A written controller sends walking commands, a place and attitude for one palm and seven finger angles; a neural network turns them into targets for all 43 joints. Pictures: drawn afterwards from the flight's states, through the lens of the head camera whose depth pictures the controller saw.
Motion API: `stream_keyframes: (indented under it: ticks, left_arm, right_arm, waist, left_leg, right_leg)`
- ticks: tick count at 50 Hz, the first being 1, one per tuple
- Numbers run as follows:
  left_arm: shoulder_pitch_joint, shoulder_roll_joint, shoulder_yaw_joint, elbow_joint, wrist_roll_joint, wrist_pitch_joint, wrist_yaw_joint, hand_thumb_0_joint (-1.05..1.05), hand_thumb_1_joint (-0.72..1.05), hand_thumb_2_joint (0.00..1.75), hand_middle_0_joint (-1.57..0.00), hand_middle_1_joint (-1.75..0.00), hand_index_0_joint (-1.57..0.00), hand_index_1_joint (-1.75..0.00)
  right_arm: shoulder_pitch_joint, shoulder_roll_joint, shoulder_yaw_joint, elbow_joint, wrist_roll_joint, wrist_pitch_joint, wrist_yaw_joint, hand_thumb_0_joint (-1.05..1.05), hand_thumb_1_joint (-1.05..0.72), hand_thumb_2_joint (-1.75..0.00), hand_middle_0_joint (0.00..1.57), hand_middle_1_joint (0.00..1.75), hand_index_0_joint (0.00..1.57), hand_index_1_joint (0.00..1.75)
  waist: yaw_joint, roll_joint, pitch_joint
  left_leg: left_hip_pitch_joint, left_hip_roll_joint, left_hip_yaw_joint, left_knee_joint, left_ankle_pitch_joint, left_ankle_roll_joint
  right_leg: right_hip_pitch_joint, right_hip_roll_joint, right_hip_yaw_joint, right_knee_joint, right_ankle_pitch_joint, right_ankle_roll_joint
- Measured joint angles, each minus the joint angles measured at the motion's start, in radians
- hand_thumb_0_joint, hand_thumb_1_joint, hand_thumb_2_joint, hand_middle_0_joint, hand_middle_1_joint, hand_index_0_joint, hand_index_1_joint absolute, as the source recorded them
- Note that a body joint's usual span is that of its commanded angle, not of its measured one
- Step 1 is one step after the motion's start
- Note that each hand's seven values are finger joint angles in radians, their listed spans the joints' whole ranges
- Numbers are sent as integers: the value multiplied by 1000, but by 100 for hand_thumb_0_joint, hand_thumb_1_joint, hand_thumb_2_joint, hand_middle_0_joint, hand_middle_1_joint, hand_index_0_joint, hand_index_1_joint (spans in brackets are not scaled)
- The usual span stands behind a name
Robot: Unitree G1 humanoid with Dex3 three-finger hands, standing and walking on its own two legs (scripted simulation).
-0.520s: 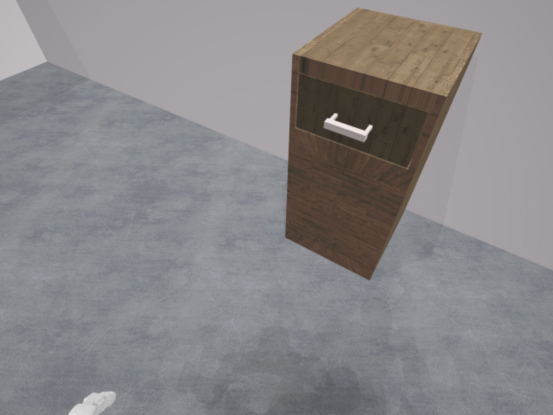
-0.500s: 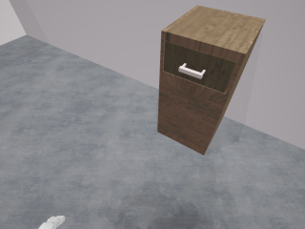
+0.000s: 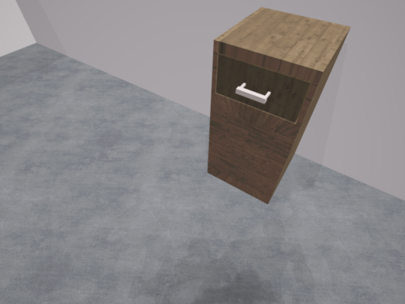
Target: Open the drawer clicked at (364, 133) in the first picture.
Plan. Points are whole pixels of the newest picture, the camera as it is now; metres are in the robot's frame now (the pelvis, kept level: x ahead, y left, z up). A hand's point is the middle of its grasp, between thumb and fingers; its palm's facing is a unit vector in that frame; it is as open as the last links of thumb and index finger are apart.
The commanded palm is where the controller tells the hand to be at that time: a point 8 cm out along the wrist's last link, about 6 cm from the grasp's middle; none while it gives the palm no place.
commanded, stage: stand and wait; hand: left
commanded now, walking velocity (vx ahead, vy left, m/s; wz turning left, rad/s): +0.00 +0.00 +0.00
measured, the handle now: (253, 92) +0.87 -0.15 -0.07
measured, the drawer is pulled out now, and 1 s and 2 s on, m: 0.00 0.00 0.00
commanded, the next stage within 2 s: look at it before walking up in 0.30 s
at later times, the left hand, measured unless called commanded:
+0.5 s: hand out of the picture +0.07 +0.25 -0.15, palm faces -0.03 -0.94 -0.34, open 7.4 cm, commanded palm none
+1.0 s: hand out of the picture +0.07 +0.25 -0.15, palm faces -0.03 -0.94 -0.34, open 7.4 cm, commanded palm none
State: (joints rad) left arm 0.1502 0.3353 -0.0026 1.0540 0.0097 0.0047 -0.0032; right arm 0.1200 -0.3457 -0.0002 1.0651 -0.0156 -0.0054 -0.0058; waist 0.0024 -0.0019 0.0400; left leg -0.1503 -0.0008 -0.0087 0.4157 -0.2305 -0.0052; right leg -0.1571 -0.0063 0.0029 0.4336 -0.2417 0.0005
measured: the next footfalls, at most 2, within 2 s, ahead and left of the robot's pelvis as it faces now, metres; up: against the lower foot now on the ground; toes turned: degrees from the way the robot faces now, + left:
left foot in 1.96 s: +0.03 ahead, +0.11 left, +0.00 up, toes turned -24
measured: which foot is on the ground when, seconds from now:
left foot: down 0.00-1.00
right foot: down 0.00-1.00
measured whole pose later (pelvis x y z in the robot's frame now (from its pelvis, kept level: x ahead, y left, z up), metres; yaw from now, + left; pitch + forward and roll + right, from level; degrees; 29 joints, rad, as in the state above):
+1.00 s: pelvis -0.01 +0.00 +0.00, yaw +0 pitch -2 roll +0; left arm 0.13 0.34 0.00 1.09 0.01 0.00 0.00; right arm 0.12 -0.35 0.00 1.11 -0.01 -0.01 0.00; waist 0.00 0.00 0.04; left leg -0.13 0.00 -0.01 0.36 -0.19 -0.01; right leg -0.14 0.00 0.01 0.37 -0.20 0.00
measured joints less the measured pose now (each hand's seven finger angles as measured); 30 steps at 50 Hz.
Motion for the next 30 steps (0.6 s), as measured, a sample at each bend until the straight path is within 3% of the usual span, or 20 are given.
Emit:
stream_keyframes:
  ticks: [30]
  left_arm:
    - [-21, 0, -1, 29, 1, -9, 0, 0, 90, 90, -20, -30, -21, -30]
  right_arm:
    - [9, 4, 3, 46, 3, -9, 3, 1, -90, -90, 21, 30, 20, 30]
  waist:
    - [-7, 3, -7]
  left_leg:
    - [9, 2, 4, -45, 37, -1]
  right_leg:
    - [7, 2, 4, -44, 38, 0]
